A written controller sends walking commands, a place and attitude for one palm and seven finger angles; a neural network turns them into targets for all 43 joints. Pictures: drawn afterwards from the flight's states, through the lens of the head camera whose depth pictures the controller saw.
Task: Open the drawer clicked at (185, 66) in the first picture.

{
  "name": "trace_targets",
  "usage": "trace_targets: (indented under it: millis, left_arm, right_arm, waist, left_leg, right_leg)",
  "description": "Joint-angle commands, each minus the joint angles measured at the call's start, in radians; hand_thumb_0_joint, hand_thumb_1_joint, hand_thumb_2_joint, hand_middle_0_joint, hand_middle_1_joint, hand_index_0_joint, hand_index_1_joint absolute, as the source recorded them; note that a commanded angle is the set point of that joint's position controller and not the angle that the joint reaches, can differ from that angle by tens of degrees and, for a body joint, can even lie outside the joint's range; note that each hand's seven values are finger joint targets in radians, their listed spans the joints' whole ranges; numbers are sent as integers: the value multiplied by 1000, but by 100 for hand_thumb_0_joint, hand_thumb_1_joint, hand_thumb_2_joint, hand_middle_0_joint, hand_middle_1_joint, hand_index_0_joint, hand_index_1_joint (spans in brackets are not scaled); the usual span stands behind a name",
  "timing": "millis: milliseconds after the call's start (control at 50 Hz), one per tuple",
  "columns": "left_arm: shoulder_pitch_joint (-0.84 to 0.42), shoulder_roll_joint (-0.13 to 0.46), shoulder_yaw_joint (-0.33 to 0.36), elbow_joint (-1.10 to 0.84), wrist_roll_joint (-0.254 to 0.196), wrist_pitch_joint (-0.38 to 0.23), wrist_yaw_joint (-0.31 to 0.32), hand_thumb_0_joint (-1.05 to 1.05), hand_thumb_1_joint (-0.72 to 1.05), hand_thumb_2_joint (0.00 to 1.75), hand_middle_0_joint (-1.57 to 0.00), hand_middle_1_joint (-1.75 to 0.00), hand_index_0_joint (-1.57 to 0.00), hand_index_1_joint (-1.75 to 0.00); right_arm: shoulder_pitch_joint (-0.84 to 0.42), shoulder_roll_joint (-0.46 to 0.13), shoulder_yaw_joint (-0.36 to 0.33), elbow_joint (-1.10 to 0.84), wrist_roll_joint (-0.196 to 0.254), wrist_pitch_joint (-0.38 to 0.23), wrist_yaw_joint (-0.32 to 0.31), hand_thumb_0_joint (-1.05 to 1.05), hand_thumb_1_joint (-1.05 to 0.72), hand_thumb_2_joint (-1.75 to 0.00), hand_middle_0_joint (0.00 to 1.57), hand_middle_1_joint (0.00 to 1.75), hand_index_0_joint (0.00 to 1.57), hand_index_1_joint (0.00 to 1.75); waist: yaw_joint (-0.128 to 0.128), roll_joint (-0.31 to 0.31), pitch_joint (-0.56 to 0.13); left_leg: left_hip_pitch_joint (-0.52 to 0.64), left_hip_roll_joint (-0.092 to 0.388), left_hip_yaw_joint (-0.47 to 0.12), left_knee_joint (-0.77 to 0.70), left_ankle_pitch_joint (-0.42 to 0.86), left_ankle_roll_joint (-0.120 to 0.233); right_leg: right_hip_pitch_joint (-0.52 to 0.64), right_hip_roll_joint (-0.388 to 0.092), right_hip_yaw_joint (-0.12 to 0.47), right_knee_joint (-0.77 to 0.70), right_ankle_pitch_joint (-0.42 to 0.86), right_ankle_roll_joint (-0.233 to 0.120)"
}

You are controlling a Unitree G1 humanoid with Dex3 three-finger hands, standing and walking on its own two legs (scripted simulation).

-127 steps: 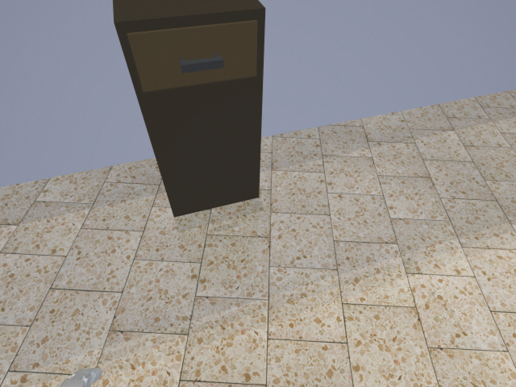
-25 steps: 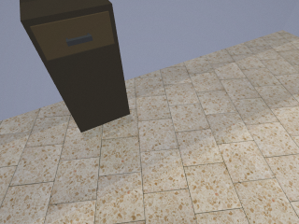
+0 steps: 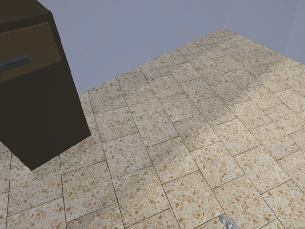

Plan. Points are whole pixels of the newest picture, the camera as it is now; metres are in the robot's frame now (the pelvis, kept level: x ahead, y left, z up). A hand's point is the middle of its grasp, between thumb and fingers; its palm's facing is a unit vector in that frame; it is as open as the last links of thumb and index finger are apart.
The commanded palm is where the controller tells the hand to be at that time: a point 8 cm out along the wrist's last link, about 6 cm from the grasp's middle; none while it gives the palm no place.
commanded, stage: walk to a spot facing it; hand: left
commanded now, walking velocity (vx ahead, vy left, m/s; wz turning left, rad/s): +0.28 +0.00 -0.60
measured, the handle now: (10, 61) +0.63 +0.64 +0.01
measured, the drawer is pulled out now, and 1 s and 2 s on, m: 0.00 0.00 0.00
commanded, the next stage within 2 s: none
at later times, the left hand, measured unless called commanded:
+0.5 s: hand (131, 161) +0.36 +0.11 -0.16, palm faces -0.34 -0.91 -0.22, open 7.4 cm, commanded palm none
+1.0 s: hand (117, 149) +0.40 +0.17 -0.16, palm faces -0.50 -0.84 -0.20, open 7.4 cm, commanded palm none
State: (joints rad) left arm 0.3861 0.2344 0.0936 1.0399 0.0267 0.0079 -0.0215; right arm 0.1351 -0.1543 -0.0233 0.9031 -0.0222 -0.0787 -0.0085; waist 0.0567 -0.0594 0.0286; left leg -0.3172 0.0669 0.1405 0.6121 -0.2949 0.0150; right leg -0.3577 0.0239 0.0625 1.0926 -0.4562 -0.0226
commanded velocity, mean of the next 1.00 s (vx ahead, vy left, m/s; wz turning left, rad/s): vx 0.02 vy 0.00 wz -0.60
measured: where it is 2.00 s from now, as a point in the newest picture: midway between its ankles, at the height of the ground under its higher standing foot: outside the picture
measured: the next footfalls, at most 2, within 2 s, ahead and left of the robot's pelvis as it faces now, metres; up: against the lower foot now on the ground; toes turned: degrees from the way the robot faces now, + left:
right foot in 0.38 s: +0.25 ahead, -0.14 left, +0.00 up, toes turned -20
left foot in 0.74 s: +0.31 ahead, +0.10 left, +0.00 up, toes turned -20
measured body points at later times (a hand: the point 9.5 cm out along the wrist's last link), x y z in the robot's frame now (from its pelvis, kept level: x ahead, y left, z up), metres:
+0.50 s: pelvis +0.16 -0.02 -0.01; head +0.21 -0.04 +0.43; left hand +0.38 +0.16 -0.14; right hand +0.06 -0.25 -0.16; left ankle +0.12 +0.13 -0.64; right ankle +0.22 -0.12 -0.73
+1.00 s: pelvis +0.23 +0.03 +0.01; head +0.28 +0.03 +0.46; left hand +0.43 +0.21 -0.14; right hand +0.17 -0.22 -0.11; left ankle +0.27 +0.12 -0.73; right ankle +0.14 -0.09 -0.65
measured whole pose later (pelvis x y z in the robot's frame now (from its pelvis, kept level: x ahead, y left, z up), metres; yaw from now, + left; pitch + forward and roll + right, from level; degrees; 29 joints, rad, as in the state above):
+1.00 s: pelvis +0.23 +0.03 +0.01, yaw -36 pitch +1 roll -2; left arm 0.23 0.26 0.11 0.91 0.02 0.09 -0.04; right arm 0.20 -0.16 -0.03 0.89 -0.02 -0.01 -0.02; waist 0.02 -0.03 0.07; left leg -0.20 0.13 0.24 0.50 -0.29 0.01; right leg -0.49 -0.05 -0.04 1.05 -0.42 0.07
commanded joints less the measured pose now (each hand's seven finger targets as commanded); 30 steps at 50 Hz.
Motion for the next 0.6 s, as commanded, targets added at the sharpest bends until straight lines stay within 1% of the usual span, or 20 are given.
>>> trace_targets:
  millis: [0,20,60,100,160,220,240,280,300,320,340,360,380,400,420,440,460,480,520,580]
  left_arm:
    - [-93,19,10,-134,10,-15,-29,0,90,90,-20,-30,-20,-30]
    - [-90,10,7,-137,9,-5,-32,0,90,90,-20,-30,-20,-30]
    - [-112,-1,4,-147,10,6,-34,0,90,90,-20,-30,-20,-30]
    - [-171,-6,0,-173,12,14,-36,0,90,90,-20,-30,-20,-30]
    - [-271,-11,-10,-205,8,16,-36,0,90,90,-20,-30,-20,-30]
    - [-342,-7,-14,-224,3,16,-33,0,90,90,-20,-30,-20,-30]
    - [-360,1,-14,-232,4,14,-30,0,90,90,-20,-30,-20,-30]
    - [-308,24,-10,-225,5,8,-28,0,90,90,-20,-30,-20,-30]
    - [-250,50,-6,-210,8,0,-24,0,90,90,-20,-30,-20,-30]
    - [-126,97,7,-178,10,-15,-18,0,90,90,-20,-30,-20,-30]
    - [-16,212,27,-156,10,-29,-4,0,90,90,-20,-30,-20,-30]
    - [36,295,40,-144,-17,-32,10,0,90,90,-20,-30,-20,-30]
    - [12,286,39,-163,-28,-22,26,0,90,90,-20,-30,-20,-30]
    - [-79,266,32,-188,-25,-13,32,0,90,90,-20,-30,-20,-30]
    - [-170,219,19,-214,-25,-7,40,0,90,90,-20,-30,-20,-30]
    - [-252,186,13,-233,-18,0,48,0,90,90,-20,-30,-20,-30]
    - [-289,172,7,-240,-11,0,48,0,90,90,-20,-30,-20,-30]
    - [-306,171,6,-240,-6,0,45,0,90,90,-20,-30,-20,-30]
    - [-309,174,6,-238,-3,8,37,0,90,90,-20,-30,-20,-30]
    - [-301,176,10,-244,2,16,29,0,90,90,-20,-30,-20,-30]
  right_arm:
    - [156,-140,-39,11,-1,-11,-19,0,-90,-90,20,30,20,30]
    - [164,-139,-37,16,0,-15,-20,0,-90,-90,20,30,20,30]
    - [191,-140,-38,30,2,-21,-22,0,-90,-90,20,30,20,30]
    - [217,-140,-42,41,3,-18,-22,0,-90,-90,20,30,20,30]
    - [249,-157,-42,57,1,-8,-23,0,-90,-90,20,30,20,30]
    - [263,-185,-50,65,-6,10,-22,0,-90,-90,20,30,20,30]
    - [283,-187,-53,69,-6,16,-21,0,-90,-90,20,30,20,30]
    - [251,-221,-61,60,-3,23,-20,0,-90,-90,20,30,20,30]
    - [252,-234,-64,53,1,26,-18,0,-90,-90,20,30,20,30]
    - [248,-241,-61,42,6,30,-13,0,-90,-90,20,30,20,30]
    - [266,-190,-50,15,23,37,0,0,-90,-90,20,30,20,30]
    - [264,-147,-45,-16,25,40,-13,0,-90,-90,20,30,20,30]
    - [201,-168,-42,-38,22,42,-24,0,-90,-90,20,30,20,30]
    - [181,-164,-42,-42,19,49,-22,0,-90,-90,20,30,20,30]
    - [177,-179,-42,-31,9,62,-21,0,-90,-90,20,30,20,30]
    - [181,-170,-42,-18,5,83,-21,0,-90,-90,20,30,20,30]
    - [205,-153,-36,-6,-1,96,-22,0,-90,-90,20,30,20,30]
    - [227,-141,-34,0,-1,105,-21,0,-90,-90,20,30,20,30]
    - [234,-133,-35,-4,-1,113,-17,0,-90,-90,20,30,20,30]
    - [207,-128,-36,-30,2,103,-12,0,-90,-90,20,30,20,30]
  waist:
    - [-50,208,83]
    - [-42,201,68]
    - [-38,180,54]
    - [-47,162,72]
    - [-71,169,83]
    - [-93,186,75]
    - [-103,177,66]
    - [-62,204,13]
    - [-34,192,-32]
    - [33,145,-114]
    - [74,-58,-235]
    - [62,-148,-340]
    - [68,-33,-321]
    - [27,-68,-277]
    - [-11,-41,-218]
    - [-57,7,-152]
    - [-83,-1,-123]
    - [-98,-16,-108]
    - [-106,-35,-89]
    - [-97,-84,-72]
  left_leg:
    - [116,300,-236,-423,23,91]
    - [115,280,-162,-415,94,89]
    - [164,275,-97,-412,194,96]
    - [204,272,-43,-393,330,103]
    - [230,256,43,-346,527,94]
    - [267,263,98,-276,634,89]
    - [267,269,93,-248,685,85]
    - [305,272,138,-120,825,68]
    - [271,262,148,11,868,50]
    - [183,241,159,224,792,7]
    - [-107,153,163,536,205,-49]
    - [-304,21,50,855,-369,-93]
    - [-303,58,-107,840,-316,-77]
    - [-321,87,-123,828,-258,-83]
    - [-282,112,-131,760,-200,-89]
    - [-216,119,-123,684,-166,-94]
    - [-165,108,-107,619,-157,-98]
    - [-130,95,-95,573,-143,-99]
    - [-93,65,-76,499,-103,-95]
    - [-58,25,-60,326,-101,-86]
  right_leg:
    - [-305,-127,-42,162,153,23]
    - [-292,-129,-53,135,183,30]
    - [-320,-137,-66,91,233,42]
    - [-354,-142,-90,6,272,54]
    - [-309,-122,-140,-171,301,54]
    - [-226,-82,-187,-320,281,34]
    - [-189,-66,-195,-335,266,24]
    - [-94,-31,-217,-399,250,-1]
    - [36,-8,-229,-450,255,-14]
    - [258,-3,-225,-550,344,-31]
    - [557,-238,58,-561,680,-117]
    - [645,-489,414,-585,1135,-257]
    - [563,-453,354,-610,1085,-279]
    - [479,-416,347,-643,866,-264]
    - [350,-369,268,-681,720,-228]
    - [191,-320,187,-712,616,-193]
    - [85,-292,150,-731,573,-171]
    - [21,-271,137,-747,521,-164]
    - [-60,-228,147,-776,327,-149]
    - [-80,-194,186,-779,185,-143]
